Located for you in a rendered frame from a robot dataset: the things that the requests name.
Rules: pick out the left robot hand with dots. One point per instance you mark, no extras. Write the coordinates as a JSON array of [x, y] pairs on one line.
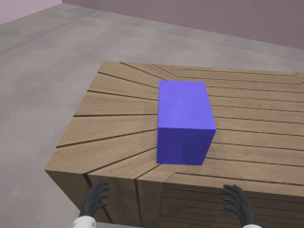
[[90, 205]]

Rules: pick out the right robot hand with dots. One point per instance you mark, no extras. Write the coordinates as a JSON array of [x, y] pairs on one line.
[[244, 209]]

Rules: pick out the left robot forearm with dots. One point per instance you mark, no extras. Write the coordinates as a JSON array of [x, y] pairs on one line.
[[84, 222]]

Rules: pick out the pedestal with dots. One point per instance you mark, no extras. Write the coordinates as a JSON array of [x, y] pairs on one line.
[[258, 146]]

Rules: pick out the carton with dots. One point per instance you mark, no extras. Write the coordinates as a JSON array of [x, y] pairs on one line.
[[186, 125]]

